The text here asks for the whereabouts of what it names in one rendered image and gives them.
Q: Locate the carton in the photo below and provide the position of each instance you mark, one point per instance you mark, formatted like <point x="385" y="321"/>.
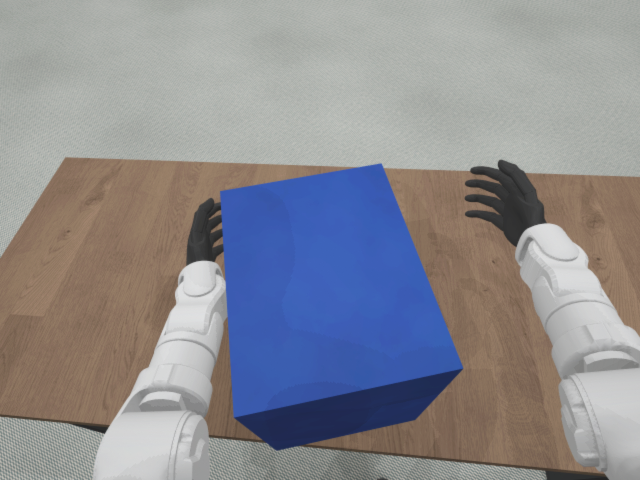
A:
<point x="333" y="326"/>

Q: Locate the table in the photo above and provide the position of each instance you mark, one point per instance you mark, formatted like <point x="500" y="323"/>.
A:
<point x="89" y="280"/>

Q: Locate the right robot forearm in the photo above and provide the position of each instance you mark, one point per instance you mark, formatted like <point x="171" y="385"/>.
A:
<point x="583" y="326"/>

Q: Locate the right robot upper arm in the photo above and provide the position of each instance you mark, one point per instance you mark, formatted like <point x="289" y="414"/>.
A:
<point x="601" y="420"/>

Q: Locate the robot left hand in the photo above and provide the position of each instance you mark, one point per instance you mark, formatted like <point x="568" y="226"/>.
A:
<point x="201" y="240"/>

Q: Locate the left robot upper arm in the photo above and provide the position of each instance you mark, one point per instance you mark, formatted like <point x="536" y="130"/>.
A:
<point x="157" y="445"/>

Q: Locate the left robot forearm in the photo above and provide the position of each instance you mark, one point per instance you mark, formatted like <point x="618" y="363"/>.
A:
<point x="179" y="374"/>

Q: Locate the robot right hand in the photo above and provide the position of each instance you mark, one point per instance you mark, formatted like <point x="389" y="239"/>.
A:
<point x="519" y="207"/>

